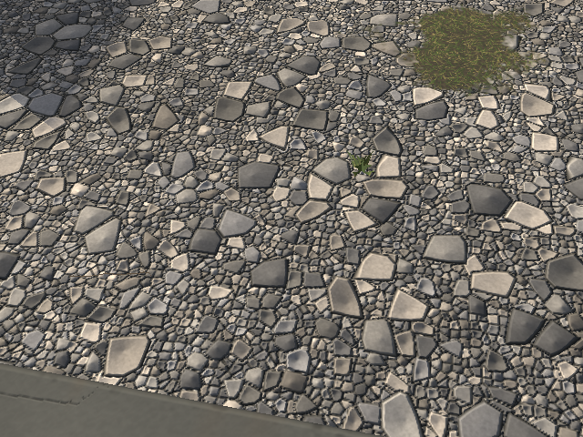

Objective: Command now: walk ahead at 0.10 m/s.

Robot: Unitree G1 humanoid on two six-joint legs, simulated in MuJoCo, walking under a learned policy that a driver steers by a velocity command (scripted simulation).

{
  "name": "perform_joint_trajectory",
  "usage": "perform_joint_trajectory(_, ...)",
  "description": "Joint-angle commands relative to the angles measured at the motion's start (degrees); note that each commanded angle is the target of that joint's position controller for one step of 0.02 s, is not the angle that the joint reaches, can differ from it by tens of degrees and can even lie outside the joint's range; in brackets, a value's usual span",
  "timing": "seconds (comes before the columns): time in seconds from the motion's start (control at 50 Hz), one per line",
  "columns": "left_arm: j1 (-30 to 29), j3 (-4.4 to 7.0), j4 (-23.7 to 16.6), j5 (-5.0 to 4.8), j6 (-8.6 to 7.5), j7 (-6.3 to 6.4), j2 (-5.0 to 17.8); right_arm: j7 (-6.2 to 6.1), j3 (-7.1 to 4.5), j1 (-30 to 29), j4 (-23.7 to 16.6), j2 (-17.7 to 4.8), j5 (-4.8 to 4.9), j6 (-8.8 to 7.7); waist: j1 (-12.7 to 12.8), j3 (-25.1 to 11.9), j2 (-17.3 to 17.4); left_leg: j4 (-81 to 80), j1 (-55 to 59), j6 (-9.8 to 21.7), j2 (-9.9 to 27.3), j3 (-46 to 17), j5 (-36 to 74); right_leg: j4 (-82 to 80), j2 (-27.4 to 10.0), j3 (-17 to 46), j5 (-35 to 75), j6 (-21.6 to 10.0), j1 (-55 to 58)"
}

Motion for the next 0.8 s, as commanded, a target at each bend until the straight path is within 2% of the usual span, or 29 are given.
perform_joint_trajectory(0.02, 0.92, 0.67, -1.65, 0.15, 0.31, 0.53, 6.60, -0.59, 0.03, 5.36, 0.61, -2.57, 0.23, 0.29, -1.42, -4.83, -7.43, -5.07, 10.98, 0.16, -0.73, 1.50, -0.31, -3.03, -15.74, 8.67, 26.64, -6.21, -3.09)
perform_joint_trajectory(0.06, -0.27, 0.42, -1.57, -0.37, 1.03, 0.95, 6.18, -0.88, 0.49, 6.43, 1.56, -1.97, 0.00, -0.13, -2.64, -3.25, -5.48, -15.48, 16.21, 0.79, -0.42, 1.42, 3.54, -1.26, -15.08, 9.95, 15.10, -4.50, -5.06)
perform_joint_trajectory(0.08, 0.85, 0.30, -1.32, -0.31, 1.22, 1.11, 5.70, -1.12, 0.44, 7.12, 1.98, -3.38, -0.26, -0.62, -2.46, -2.87, -2.94, -20.23, 19.98, 1.02, 2.18, -1.82, 9.68, -0.29, -13.64, 10.41, 8.75, -2.25, -6.78)
perform_joint_trajectory(0.1, 2.56, 0.34, -1.54, -0.24, 1.32, 1.18, 5.20, -1.41, 0.10, 8.78, 2.37, -6.12, -0.66, -1.33, -0.95, -3.33, 0.51, -20.89, 23.09, 1.71, 7.51, -7.01, 20.11, 2.40, -10.78, 9.03, 2.86, -0.35, -8.37)
perform_joint_trajectory(0.12, 9.62, -0.35, 0.30, -1.29, 1.90, 1.02, 0.99, -1.32, 0.20, 5.72, 2.69, -6.84, 0.50, -1.31, 3.41, -2.90, 6.93, -20.54, 18.83, 5.19, 10.12, -9.58, 22.44, -0.21, -6.43, 6.41, -6.11, 0.97, -6.05)
perform_joint_trajectory(0.14, 8.34, -0.29, 1.52, -0.80, 2.51, 1.35, 2.32, -0.79, 0.82, 4.59, 2.60, -3.54, 0.79, -1.29, 1.76, -1.27, 5.20, -21.75, 13.74, 4.72, 8.95, -9.22, 16.75, -1.45, -6.44, 6.40, -5.18, 1.76, -1.16)
perform_joint_trajectory(0.16, 6.01, 0.23, 1.34, -0.75, 2.83, 1.49, 3.82, -0.53, 1.14, 4.30, 2.68, -2.12, 0.84, -1.35, 0.99, 0.58, 3.23, -22.23, 11.92, 3.22, 6.36, -7.35, 12.85, -1.42, -6.83, 7.32, -2.64, 1.83, -0.41)
perform_joint_trajectory(0.2, 3.62, 0.52, 1.03, -0.64, 3.06, 1.38, 4.57, -0.95, 1.09, 5.32, 3.51, -2.58, 0.92, -1.22, 0.25, 0.07, 2.62, -22.78, 12.72, 2.06, 4.19, -5.73, 11.31, -1.30, -8.09, 7.97, 0.72, 1.64, 0.72)
perform_joint_trajectory(0.24, 3.50, 0.12, 1.46, -0.68, 2.98, 1.36, 3.26, -1.19, 1.06, 6.29, 4.39, -2.56, 1.10, -1.21, 0.13, -0.65, 1.16, -22.82, 14.85, 2.11, 4.04, -5.52, 12.10, -1.80, -8.61, 8.12, 1.01, 1.86, 0.41)
perform_joint_trajectory(0.3, 3.10, 0.02, 2.38, -0.76, 3.02, 1.71, 2.87, -1.19, 1.12, 6.71, 4.94, -2.34, 0.91, -1.16, -0.18, -0.66, -0.90, -22.88, 15.71, 2.33, 4.19, -5.54, 12.81, -2.30, -8.69, 8.07, 0.85, 2.23, 0.66)
perform_joint_trajectory(0.76, 5.15, -0.95, 5.78, -0.75, 3.55, 2.22, 1.41, -1.22, 1.98, 10.65, 8.32, -0.86, 0.79, -0.56, -0.77, 1.31, -1.68, -24.47, 15.16, 2.27, 3.13, -5.13, 8.00, -2.40, -9.53, 8.32, -0.71, 2.53, -0.46)
perform_joint_trajectory(0.78, 5.92, -1.01, 6.04, -0.67, 3.53, 2.16, 1.16, -1.18, 2.01, 11.22, 8.55, -0.72, 0.78, -0.49, -0.74, 0.22, -1.55, -24.91, 15.51, 2.35, 2.61, -5.06, 3.13, -2.73, -9.03, 8.07, -4.51, 2.41, -0.20)
perform_joint_trajectory(0.8, 6.45, -0.74, 6.11, -0.53, 3.60, 2.09, 1.61, -1.13, 1.69, 11.26, 8.48, -1.47, 0.78, -0.30, -0.67, 0.76, -1.25, -24.70, 14.64, 2.72, 1.78, -5.00, -3.23, -2.03, -8.00, 7.50, -9.77, 2.07, -0.88)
